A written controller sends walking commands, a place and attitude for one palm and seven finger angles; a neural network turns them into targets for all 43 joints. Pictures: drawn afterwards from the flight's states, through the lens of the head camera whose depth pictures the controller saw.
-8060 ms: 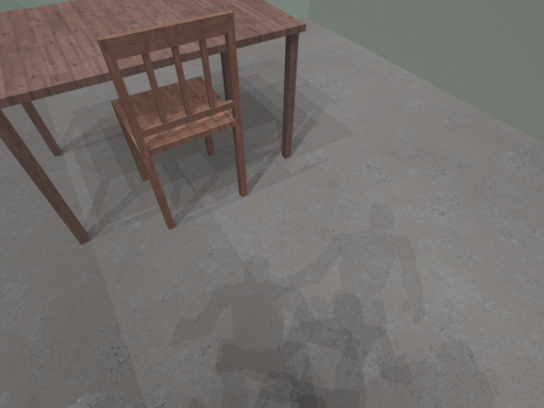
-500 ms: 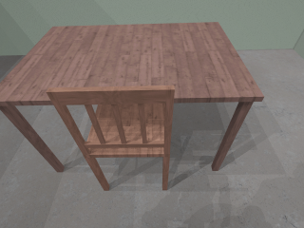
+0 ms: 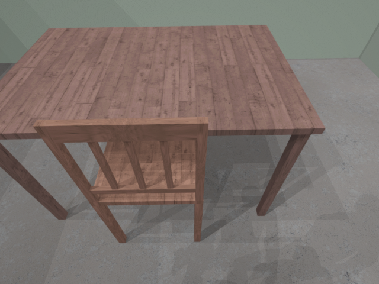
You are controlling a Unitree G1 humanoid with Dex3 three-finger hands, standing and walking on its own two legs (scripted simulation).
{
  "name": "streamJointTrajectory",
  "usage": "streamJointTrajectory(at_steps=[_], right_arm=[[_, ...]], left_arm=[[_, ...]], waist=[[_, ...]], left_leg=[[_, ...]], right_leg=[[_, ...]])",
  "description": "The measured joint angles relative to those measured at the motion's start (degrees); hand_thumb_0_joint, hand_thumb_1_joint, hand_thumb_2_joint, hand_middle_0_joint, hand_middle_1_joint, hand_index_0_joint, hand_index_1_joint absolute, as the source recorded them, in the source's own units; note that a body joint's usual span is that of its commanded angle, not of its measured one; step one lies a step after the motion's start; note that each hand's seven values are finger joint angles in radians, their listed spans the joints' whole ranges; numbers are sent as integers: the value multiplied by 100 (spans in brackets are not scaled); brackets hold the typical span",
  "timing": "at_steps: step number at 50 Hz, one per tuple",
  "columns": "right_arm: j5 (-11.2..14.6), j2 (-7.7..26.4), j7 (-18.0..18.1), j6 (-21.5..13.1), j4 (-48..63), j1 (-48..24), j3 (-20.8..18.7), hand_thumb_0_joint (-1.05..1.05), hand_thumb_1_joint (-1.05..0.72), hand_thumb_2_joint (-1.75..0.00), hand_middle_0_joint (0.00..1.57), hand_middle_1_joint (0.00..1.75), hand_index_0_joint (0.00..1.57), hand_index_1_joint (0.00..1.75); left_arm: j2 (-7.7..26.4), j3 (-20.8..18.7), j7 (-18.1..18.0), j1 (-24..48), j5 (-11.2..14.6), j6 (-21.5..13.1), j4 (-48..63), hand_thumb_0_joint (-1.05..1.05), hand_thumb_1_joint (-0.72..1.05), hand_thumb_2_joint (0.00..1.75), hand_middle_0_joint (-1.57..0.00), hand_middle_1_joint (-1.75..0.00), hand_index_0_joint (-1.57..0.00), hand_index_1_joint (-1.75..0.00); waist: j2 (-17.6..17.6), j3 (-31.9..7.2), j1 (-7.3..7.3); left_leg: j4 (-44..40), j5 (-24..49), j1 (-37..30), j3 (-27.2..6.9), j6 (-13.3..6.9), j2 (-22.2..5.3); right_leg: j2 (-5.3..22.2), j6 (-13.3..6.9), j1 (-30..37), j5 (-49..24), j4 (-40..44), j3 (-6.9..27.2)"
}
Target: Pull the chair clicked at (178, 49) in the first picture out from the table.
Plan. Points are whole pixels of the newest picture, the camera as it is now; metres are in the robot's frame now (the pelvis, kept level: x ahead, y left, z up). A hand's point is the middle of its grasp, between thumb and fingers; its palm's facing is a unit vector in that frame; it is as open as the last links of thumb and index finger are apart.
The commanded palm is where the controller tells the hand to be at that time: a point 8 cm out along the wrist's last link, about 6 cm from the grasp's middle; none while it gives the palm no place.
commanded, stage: look again from close up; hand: left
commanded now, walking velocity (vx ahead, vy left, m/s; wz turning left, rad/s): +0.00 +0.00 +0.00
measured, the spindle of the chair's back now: (136, 166) +0.45 +0.19 -0.10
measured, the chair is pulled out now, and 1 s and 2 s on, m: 0.00 0.00 0.00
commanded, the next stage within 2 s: shuffle to correct the standing spot in 0.50 s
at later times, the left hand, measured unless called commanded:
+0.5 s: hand out of the picture +0.04 +0.16 -0.17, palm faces +0.00 -0.98 -0.21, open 7.3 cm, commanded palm none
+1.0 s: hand out of the picture +0.02 +0.13 -0.18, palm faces +0.03 -0.98 -0.21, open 7.4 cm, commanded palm none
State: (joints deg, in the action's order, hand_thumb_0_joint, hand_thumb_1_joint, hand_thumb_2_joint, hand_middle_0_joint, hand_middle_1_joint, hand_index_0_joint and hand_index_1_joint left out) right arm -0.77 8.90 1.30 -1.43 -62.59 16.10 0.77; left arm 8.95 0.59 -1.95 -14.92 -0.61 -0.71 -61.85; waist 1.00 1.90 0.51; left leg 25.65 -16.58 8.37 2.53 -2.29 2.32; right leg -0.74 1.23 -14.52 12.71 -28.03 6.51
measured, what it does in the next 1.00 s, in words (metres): shifts its weight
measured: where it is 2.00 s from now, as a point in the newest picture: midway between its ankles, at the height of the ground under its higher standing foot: outside the picture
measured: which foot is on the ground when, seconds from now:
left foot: down 0.00-0.98, up 1.00-1.00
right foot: down 0.00-1.00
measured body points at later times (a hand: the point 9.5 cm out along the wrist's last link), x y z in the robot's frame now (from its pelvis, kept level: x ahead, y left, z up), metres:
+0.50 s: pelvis +0.02 -0.01 +0.00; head +0.03 -0.02 +0.45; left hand +0.04 +0.22 -0.15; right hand +0.02 -0.24 -0.16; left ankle -0.03 +0.09 -0.74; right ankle +0.03 -0.13 -0.74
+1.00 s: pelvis +0.03 -0.05 -0.01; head +0.04 -0.06 +0.44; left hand +0.02 +0.18 -0.16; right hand +0.01 -0.28 -0.17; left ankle -0.03 +0.09 -0.73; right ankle +0.03 -0.13 -0.74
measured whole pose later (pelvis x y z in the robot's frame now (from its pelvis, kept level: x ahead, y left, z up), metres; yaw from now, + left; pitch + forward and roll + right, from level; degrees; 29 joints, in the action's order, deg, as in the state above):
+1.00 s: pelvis +0.03 -0.05 -0.01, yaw +0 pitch +0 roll +1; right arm -1.4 9.4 2.7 1.3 -63.8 16.9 -1.7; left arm 8.9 -1.5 -0.8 -18.9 -1.7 1.8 -59.7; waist 0.9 2.0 0.4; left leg 33.2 -23.3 9.9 1.2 0.8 -2.3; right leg -5.3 -3.6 -15.3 17.8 -33.6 3.9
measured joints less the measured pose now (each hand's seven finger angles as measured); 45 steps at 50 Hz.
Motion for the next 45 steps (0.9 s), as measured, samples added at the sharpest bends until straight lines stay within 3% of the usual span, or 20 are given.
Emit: streamJointTrajectory(at_steps=[15, 34, 45], right_arm=[[-6, 108, 22, -7, -44, -144, -28, 1, -91, -90, 20, 30, 20, 30], [-1, 12, 27, 13, -216, 25, -11, 0, -91, -90, 20, 30, 20, 30], [-68, -88, 104, 143, -190, 132, -148, 0, -90, -90, 20, 30, 20, 30]], left_arm=[[51, 7, 0, 132, 9, 19, 15, 1, 93, 90, -20, -30, -20, -30], [14, 24, 9, -94, 14, 38, -89, 1, 92, 90, -20, -30, -20, -30], [43, -151, 119, -296, -85, 264, 89, 1, 91, 90, -20, -30, -20, -30]], waist=[[-22, 17, -8], [-72, -1, -17], [-217, -24, -28]], left_leg=[[-169, -50, -235, -43, 88, -87], [-238, -39, -320, -67, 155, -180], [133, -277, -166, -25, 266, -212]], right_leg=[[-80, -90, 201, 87, 94, -48], [-163, -156, 310, 38, 222, -81], [-232, -292, -48, 449, -545, -66]])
